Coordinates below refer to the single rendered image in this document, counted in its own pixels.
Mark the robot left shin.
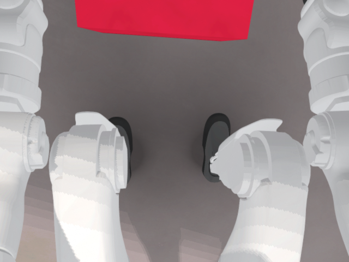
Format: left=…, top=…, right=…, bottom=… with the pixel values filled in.
left=49, top=111, right=121, bottom=184

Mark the carton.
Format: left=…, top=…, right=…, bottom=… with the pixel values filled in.
left=75, top=0, right=254, bottom=41

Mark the robot right thigh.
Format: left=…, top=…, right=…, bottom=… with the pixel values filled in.
left=218, top=130, right=308, bottom=262

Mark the right robot forearm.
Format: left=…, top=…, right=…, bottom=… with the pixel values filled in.
left=298, top=0, right=349, bottom=114

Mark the robot right upper arm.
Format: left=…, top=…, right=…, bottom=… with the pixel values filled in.
left=303, top=111, right=349, bottom=256

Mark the robot left upper arm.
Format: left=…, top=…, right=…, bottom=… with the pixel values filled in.
left=0, top=111, right=50, bottom=262

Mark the left robot forearm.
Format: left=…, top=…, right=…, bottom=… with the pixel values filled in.
left=0, top=0, right=48, bottom=114

